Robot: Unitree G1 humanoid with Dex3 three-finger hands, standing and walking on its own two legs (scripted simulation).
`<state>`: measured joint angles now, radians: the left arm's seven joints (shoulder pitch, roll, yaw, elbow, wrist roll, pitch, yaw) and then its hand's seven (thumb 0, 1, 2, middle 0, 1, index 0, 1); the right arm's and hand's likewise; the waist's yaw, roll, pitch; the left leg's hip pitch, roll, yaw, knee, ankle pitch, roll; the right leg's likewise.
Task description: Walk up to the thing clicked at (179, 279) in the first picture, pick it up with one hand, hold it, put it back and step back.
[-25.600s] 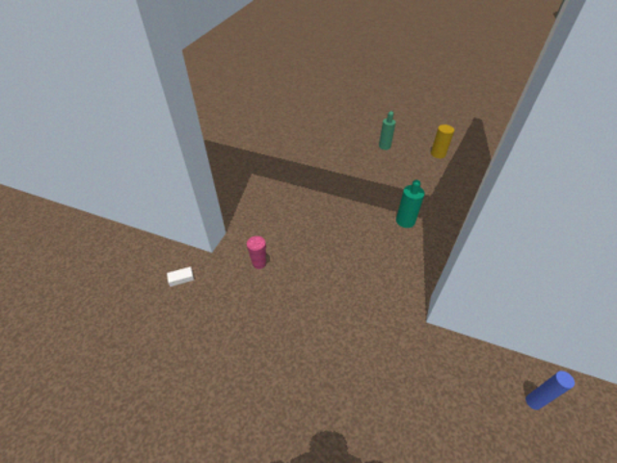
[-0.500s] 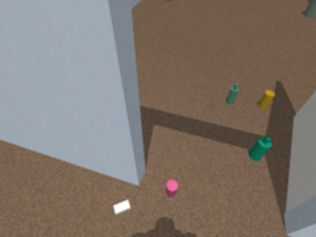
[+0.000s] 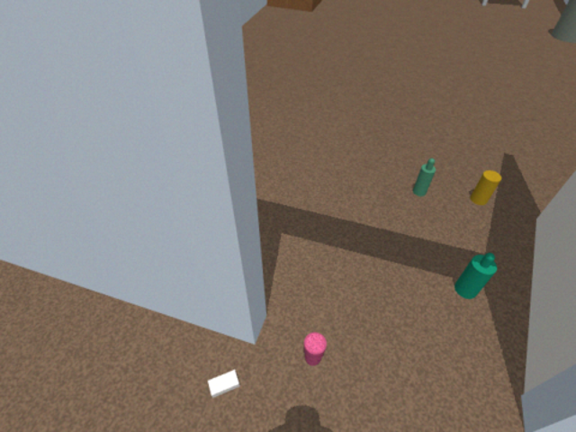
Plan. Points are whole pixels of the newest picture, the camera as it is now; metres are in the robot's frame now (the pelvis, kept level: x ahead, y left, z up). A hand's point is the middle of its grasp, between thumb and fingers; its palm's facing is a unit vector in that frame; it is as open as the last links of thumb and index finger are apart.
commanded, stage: stand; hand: left
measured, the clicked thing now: (223, 383) +0.42 +0.22 -0.77
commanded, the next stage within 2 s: walk up in 0.84 s
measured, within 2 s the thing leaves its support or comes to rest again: neither
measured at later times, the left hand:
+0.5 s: hand out of the picture +0.10 +0.25 -0.15, palm faces -0.01 -0.94 -0.34, open 7.4 cm
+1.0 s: hand out of the picture +0.09 +0.27 -0.16, palm faces +0.02 -0.93 -0.37, open 7.4 cm
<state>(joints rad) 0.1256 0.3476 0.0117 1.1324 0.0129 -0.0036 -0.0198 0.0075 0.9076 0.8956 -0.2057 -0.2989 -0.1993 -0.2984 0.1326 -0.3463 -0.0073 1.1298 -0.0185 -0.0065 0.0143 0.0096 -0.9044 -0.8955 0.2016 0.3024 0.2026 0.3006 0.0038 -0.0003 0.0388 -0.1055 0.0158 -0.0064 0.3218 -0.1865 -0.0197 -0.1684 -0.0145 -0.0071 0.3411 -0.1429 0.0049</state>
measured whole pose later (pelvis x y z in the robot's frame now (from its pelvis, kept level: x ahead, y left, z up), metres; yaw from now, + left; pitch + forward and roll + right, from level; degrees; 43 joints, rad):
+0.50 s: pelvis +0.02 +0.00 +0.00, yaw +1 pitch -2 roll +0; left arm 0.10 0.35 0.00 1.12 0.01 -0.01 -0.01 0.01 0.91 0.90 -0.21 -0.30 -0.20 -0.30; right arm 0.12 -0.35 0.01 1.12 -0.01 -0.01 0.01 0.01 -0.90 -0.90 0.20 0.30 0.20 0.30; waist 0.00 0.01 0.04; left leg -0.07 0.02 -0.02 0.30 -0.20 -0.02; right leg -0.13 -0.01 -0.02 0.33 -0.17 0.00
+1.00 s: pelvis -0.01 +0.00 -0.01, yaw +1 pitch -2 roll +0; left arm 0.06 0.38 0.04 1.03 -0.01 0.03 0.00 0.01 0.91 0.90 -0.21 -0.30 -0.20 -0.30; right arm 0.07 -0.39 -0.03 1.04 0.01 0.03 0.01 0.01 -0.90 -0.90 0.20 0.30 0.20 0.30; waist 0.00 0.00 0.15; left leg -0.25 0.00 -0.02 0.58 -0.28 0.01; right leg -0.24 -0.03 -0.03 0.47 -0.20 0.00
